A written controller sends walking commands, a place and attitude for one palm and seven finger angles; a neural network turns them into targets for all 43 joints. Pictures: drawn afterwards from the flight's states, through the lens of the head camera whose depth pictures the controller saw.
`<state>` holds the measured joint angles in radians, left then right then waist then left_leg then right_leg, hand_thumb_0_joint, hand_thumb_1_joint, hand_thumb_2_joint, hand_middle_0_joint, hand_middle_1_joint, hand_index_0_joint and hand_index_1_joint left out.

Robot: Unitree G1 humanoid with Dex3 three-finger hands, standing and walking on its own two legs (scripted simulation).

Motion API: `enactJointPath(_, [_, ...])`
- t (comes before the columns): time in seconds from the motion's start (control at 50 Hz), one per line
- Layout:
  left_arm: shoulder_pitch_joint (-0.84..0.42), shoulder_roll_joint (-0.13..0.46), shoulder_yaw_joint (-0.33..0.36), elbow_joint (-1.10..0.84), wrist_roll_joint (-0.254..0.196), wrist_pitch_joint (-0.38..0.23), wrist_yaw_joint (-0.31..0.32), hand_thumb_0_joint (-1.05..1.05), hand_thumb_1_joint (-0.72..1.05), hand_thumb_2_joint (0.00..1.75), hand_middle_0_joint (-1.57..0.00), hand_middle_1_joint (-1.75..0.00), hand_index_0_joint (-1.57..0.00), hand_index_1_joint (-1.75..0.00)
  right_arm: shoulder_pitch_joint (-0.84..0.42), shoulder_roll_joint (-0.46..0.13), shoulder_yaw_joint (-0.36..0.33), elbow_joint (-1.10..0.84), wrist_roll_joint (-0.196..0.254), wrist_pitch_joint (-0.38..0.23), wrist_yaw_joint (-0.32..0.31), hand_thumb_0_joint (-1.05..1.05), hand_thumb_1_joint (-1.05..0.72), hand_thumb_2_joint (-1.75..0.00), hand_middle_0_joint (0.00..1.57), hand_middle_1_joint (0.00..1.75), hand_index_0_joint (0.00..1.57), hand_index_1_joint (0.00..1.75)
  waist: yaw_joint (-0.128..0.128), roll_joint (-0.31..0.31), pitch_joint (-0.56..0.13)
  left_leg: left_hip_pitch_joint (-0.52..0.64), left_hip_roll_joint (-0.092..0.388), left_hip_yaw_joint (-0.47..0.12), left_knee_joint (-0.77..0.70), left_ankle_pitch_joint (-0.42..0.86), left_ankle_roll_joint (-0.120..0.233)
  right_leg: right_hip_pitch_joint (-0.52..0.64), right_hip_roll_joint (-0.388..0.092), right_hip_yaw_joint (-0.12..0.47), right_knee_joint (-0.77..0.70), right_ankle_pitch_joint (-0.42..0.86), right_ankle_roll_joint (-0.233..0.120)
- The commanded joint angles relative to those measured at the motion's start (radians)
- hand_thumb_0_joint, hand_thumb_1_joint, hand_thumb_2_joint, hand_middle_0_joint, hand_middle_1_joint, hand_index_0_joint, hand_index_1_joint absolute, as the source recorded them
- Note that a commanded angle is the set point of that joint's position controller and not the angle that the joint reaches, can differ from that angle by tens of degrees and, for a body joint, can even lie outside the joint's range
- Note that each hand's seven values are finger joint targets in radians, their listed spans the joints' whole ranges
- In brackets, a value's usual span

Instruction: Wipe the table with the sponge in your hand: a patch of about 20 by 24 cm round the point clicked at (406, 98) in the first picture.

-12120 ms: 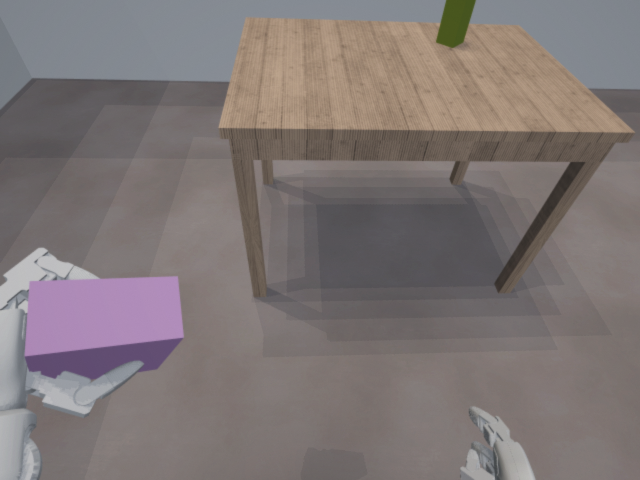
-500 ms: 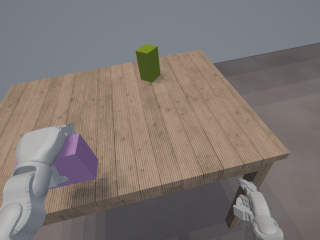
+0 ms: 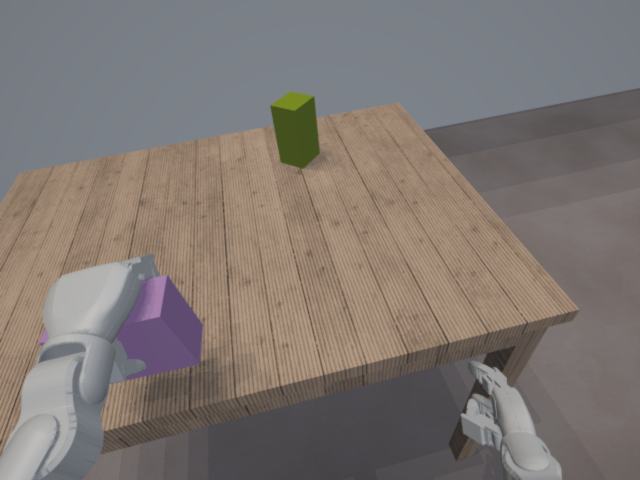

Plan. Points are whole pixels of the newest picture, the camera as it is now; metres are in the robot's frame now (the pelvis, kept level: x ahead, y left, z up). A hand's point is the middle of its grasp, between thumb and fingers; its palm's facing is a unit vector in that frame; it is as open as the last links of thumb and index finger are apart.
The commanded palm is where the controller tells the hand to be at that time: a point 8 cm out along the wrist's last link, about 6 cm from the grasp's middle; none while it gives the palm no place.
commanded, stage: move the sponge above the wiping area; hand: left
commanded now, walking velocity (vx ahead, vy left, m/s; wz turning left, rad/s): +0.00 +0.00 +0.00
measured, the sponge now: (138, 340) +0.22 +0.28 +0.08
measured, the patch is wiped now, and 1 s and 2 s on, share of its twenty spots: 0.00 0.00 0.00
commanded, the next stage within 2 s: lower the sponge onto the table in 1.56 s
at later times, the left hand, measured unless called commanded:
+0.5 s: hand (125, 324) +0.23 +0.29 +0.10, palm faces +0.02 -0.07 -1.00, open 10.1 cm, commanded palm +0.21 +0.28 +0.17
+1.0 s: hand (141, 322) +0.25 +0.28 +0.08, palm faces +0.00 -0.08 -1.00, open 10.1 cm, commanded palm +0.22 +0.27 +0.15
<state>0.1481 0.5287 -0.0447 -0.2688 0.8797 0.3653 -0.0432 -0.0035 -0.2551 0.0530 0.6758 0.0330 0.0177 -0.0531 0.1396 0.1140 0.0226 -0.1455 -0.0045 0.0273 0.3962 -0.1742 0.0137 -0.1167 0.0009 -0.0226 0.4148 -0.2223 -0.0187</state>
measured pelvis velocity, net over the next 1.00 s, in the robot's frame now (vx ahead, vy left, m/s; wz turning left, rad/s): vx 0.01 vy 0.00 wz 0.01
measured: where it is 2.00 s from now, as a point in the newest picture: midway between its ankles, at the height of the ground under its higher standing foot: outside the picture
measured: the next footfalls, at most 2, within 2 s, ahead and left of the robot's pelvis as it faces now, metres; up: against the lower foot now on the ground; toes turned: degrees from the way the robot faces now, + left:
none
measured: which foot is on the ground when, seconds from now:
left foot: down 0.00-1.00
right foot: down 0.00-1.00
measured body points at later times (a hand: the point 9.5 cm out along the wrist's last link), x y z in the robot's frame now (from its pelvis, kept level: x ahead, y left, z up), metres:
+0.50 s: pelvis +0.00 +0.00 +0.00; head -0.01 -0.05 +0.45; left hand +0.23 +0.29 +0.15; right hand +0.25 -0.20 -0.08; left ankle +0.03 +0.11 -0.74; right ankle +0.01 -0.11 -0.74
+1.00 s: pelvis +0.01 +0.00 +0.00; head +0.00 -0.04 +0.45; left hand +0.24 +0.28 +0.14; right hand +0.26 -0.20 -0.08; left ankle +0.03 +0.11 -0.74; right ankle +0.01 -0.11 -0.74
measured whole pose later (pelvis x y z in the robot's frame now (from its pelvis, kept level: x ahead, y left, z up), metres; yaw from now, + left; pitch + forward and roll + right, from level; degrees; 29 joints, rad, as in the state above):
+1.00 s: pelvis +0.01 +0.00 +0.00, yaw +0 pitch -3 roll +0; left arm 0.09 0.48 -0.07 -0.09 0.92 0.35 0.00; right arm 0.01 -0.26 0.04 0.69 0.04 0.01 -0.06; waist 0.13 0.10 0.02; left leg -0.16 0.00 0.02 0.39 -0.18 0.01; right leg -0.12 0.00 -0.03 0.40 -0.23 -0.02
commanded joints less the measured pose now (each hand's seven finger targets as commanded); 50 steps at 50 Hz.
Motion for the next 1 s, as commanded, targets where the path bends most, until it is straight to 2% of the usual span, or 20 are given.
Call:
enactJointPath(0.0, [-0.219, 0.232, 0.186, -0.174, 0.024, 0.022, 0.059, 0.00, 0.10, 1.30, -1.20, -1.60, -1.20, -1.60, -0.230, -0.093, -0.039, -0.182, 0.005, -0.058, -0.008, 0.00, -0.90, -0.90, 0.20, 0.30, 0.20, 0.30, 0.001, -0.050, -0.190, 0.070, -0.005, -0.081, -0.038, 0.156, 0.013, -0.003, 0.002, 0.087, -0.072, 0.095, -0.049])
enactJointPath(0.06, [-0.214, 0.222, 0.167, -0.199, 0.028, 0.026, 0.043, 0.00, 0.10, 1.30, -1.20, -1.60, -1.20, -1.60, -0.263, -0.089, -0.035, -0.193, 0.008, -0.059, -0.010, 0.00, -0.90, -0.90, 0.20, 0.30, 0.20, 0.30, 0.003, -0.024, -0.176, 0.076, -0.010, -0.088, -0.043, 0.124, 0.017, -0.015, 0.013, 0.112, -0.080, 0.065, -0.057])
enactJointPath(0.08, [-0.241, 0.180, 0.116, -0.209, 0.027, 0.019, 0.035, 0.00, 0.10, 1.30, -1.20, -1.60, -1.20, -1.60, -0.245, -0.087, -0.033, -0.198, 0.005, -0.063, -0.011, 0.00, -0.90, -0.90, 0.20, 0.30, 0.20, 0.30, -0.008, -0.025, -0.197, 0.081, -0.008, -0.078, -0.037, 0.130, 0.022, -0.013, 0.003, 0.078, -0.072, 0.079, -0.049])
enactJointPath(0.16, [-0.227, 0.235, 0.167, -0.209, 0.040, -0.006, 0.034, 0.00, 0.10, 1.30, -1.20, -1.60, -1.20, -1.60, -0.245, -0.091, -0.035, -0.190, 0.001, -0.066, -0.017, 0.00, -0.90, -0.90, 0.20, 0.30, 0.20, 0.30, -0.001, -0.030, -0.181, 0.087, -0.010, -0.091, -0.039, 0.117, 0.021, -0.017, 0.015, 0.115, -0.084, 0.064, -0.057])
enactJointPath(0.24, [-0.255, 0.230, 0.168, -0.161, 0.042, -0.035, 0.052, 0.00, 0.10, 1.30, -1.20, -1.60, -1.20, -1.60, -0.203, -0.092, -0.046, -0.174, -0.002, -0.064, -0.023, 0.00, -0.90, -0.90, 0.20, 0.30, 0.20, 0.30, -0.009, -0.038, -0.180, 0.089, -0.009, -0.083, -0.034, 0.130, 0.020, -0.024, 0.003, 0.087, -0.089, 0.072, -0.048])
enactJointPath(0.26, [-0.268, 0.272, 0.210, -0.155, 0.046, -0.031, 0.061, 0.00, 0.10, 1.30, -1.20, -1.60, -1.20, -1.60, -0.227, -0.094, -0.041, -0.174, -0.001, -0.068, -0.026, 0.00, -0.90, -0.90, 0.20, 0.30, 0.20, 0.30, -0.002, -0.046, -0.169, 0.089, -0.010, -0.090, -0.042, 0.102, 0.020, -0.029, 0.017, 0.122, -0.099, 0.041, -0.059])
enactJointPath(0.36, [-0.291, 0.245, 0.190, -0.103, 0.040, -0.027, 0.078, 0.00, 0.10, 1.30, -1.20, -1.60, -1.20, -1.60, -0.232, -0.093, -0.042, -0.168, 0.004, -0.071, -0.030, 0.00, -0.90, -0.90, 0.20, 0.30, 0.20, 0.30, -0.003, -0.010, -0.164, 0.086, -0.014, -0.081, -0.046, 0.092, 0.016, -0.030, 0.013, 0.114, -0.102, 0.034, -0.059])
enactJointPath(0.42, [-0.337, 0.211, 0.142, -0.037, 0.040, -0.023, 0.065, 0.00, 0.10, 1.30, -1.20, -1.60, -1.20, -1.60, -0.212, -0.100, -0.044, -0.157, 0.005, -0.070, -0.035, 0.00, -0.90, -0.90, 0.20, 0.30, 0.20, 0.30, -0.018, -0.048, -0.172, 0.079, -0.017, -0.073, -0.044, 0.096, 0.020, -0.034, 0.004, 0.083, -0.104, 0.047, -0.047])
enactJointPath(0.46, [-0.330, 0.258, 0.180, -0.038, 0.046, -0.021, 0.062, 0.00, 0.10, 1.30, -1.20, -1.60, -1.20, -1.60, -0.224, -0.103, -0.043, -0.156, 0.007, -0.071, -0.036, 0.00, -0.90, -0.90, 0.20, 0.30, 0.20, 0.30, -0.014, -0.032, -0.174, 0.080, -0.019, -0.076, -0.047, 0.080, 0.018, -0.029, 0.013, 0.110, -0.107, 0.027, -0.055])
enactJointPath(0.48, [-0.347, 0.211, 0.139, -0.067, 0.044, -0.029, 0.057, 0.00, 0.10, 1.30, -1.20, -1.60, -1.20, -1.60, -0.219, -0.096, -0.041, -0.173, 0.006, -0.076, -0.034, 0.00, -0.90, -0.90, 0.20, 0.30, 0.20, 0.30, -0.014, -0.034, -0.212, 0.083, -0.019, -0.069, -0.039, 0.108, 0.022, -0.007, 0.001, 0.080, -0.090, 0.063, -0.050])
enactJointPath(0.56, [-0.273, 0.266, 0.208, -0.073, 0.044, -0.048, 0.058, 0.00, 0.10, 1.30, -1.20, -1.60, -1.20, -1.60, -0.212, -0.103, -0.048, -0.167, 0.001, -0.074, -0.028, 0.00, -0.90, -0.90, 0.20, 0.30, 0.20, 0.30, -0.003, -0.042, -0.208, 0.093, -0.016, -0.081, -0.030, 0.153, 0.020, -0.001, 0.012, 0.107, -0.087, 0.107, -0.057])
enactJointPath(0.58, [-0.283, 0.206, 0.155, -0.084, 0.040, -0.051, 0.056, 0.00, 0.10, 1.30, -1.20, -1.60, -1.20, -1.60, -0.205, -0.094, -0.046, -0.176, 0.002, -0.075, -0.026, 0.00, -0.90, -0.90, 0.20, 0.30, 0.20, 0.30, -0.012, -0.033, -0.209, 0.087, -0.014, -0.071, -0.029, 0.154, 0.023, -0.005, 0.002, 0.071, -0.082, 0.108, -0.049])
enactJointPath(0.66, [-0.290, 0.235, 0.186, -0.080, 0.048, -0.054, 0.078, 0.00, 0.10, 1.30, -1.20, -1.60, -1.20, -1.60, -0.206, -0.101, -0.052, -0.167, 0.003, -0.075, -0.024, 0.00, -0.90, -0.90, 0.20, 0.30, 0.20, 0.30, -0.008, -0.035, -0.191, 0.096, -0.010, -0.081, -0.035, 0.147, 0.018, -0.026, 0.015, 0.100, -0.089, 0.096, -0.057])
enactJointPath(0.68, [-0.293, 0.182, 0.141, -0.076, 0.049, -0.052, 0.081, 0.00, 0.10, 1.30, -1.20, -1.60, -1.20, -1.60, -0.192, -0.095, -0.053, -0.174, 0.003, -0.076, -0.023, 0.00, -0.90, -0.90, 0.20, 0.30, 0.20, 0.30, -0.013, -0.050, -0.205, 0.088, -0.008, -0.073, -0.033, 0.153, 0.022, -0.019, 0.006, 0.064, -0.081, 0.101, -0.049])
enactJointPath(0.76, [-0.282, 0.240, 0.191, -0.068, 0.062, -0.037, 0.100, 0.00, 0.10, 1.30, -1.20, -1.60, -1.20, -1.60, -0.209, -0.105, -0.056, -0.166, 0.002, -0.072, -0.023, 0.00, -0.90, -0.90, 0.20, 0.30, 0.20, 0.30, 0.001, -0.032, -0.207, 0.097, -0.012, -0.082, -0.036, 0.164, 0.018, -0.013, 0.014, 0.098, -0.083, 0.114, -0.059])
enactJointPath(0.78, [-0.302, 0.184, 0.141, -0.070, 0.061, -0.036, 0.101, 0.00, 0.10, 1.30, -1.20, -1.60, -1.20, -1.60, -0.193, -0.097, -0.055, -0.169, 0.005, -0.072, -0.022, 0.00, -0.90, -0.90, 0.20, 0.30, 0.20, 0.30, -0.014, -0.042, -0.221, 0.090, -0.008, -0.069, -0.030, 0.172, 0.021, -0.010, 0.006, 0.064, -0.076, 0.120, -0.050])
enactJointPath(0.86, [-0.311, 0.206, 0.148, -0.068, 0.068, -0.024, 0.101, 0.00, 0.10, 1.30, -1.20, -1.60, -1.20, -1.60, -0.210, -0.101, -0.054, -0.167, 0.003, -0.071, -0.023, 0.00, -0.90, -0.90, 0.20, 0.30, 0.20, 0.30, -0.006, -0.020, -0.219, 0.108, -0.012, -0.079, -0.034, 0.178, 0.019, -0.014, 0.015, 0.090, -0.081, 0.129, -0.060])
enactJointPath(0.88, [-0.306, 0.163, 0.114, -0.067, 0.062, -0.025, 0.099, 0.00, 0.10, 1.30, -1.20, -1.60, -1.20, -1.60, -0.192, -0.095, -0.054, -0.171, 0.006, -0.074, -0.021, 0.00, -0.90, -0.90, 0.20, 0.30, 0.20, 0.30, -0.016, -0.035, -0.226, 0.099, -0.010, -0.072, -0.027, 0.188, 0.023, -0.008, 0.008, 0.060, -0.073, 0.139, -0.051])
enactJointPath(0.96, [-0.315, 0.221, 0.158, -0.023, 0.073, -0.017, 0.095, 0.00, 0.10, 1.30, -1.20, -1.60, -1.20, -1.60, -0.205, -0.104, -0.053, -0.157, 0.004, -0.063, -0.024, 0.00, -0.90, -0.90, 0.20, 0.30, 0.20, 0.30, -0.011, -0.045, -0.201, 0.099, -0.014, -0.078, -0.033, 0.164, 0.020, -0.024, 0.017, 0.092, -0.089, 0.113, -0.057])
enactJointPath(0.98, [-0.350, 0.156, 0.097, -0.053, 0.071, -0.023, 0.090, 0.00, 0.10, 1.30, -1.20, -1.60, -1.20, -1.60, -0.196, -0.094, -0.050, -0.168, 0.007, -0.067, -0.023, 0.00, -0.90, -0.90, 0.20, 0.30, 0.20, 0.30, -0.024, -0.036, -0.229, 0.103, -0.013, -0.066, -0.025, 0.184, 0.025, -0.016, 0.008, 0.060, -0.077, 0.138, -0.051])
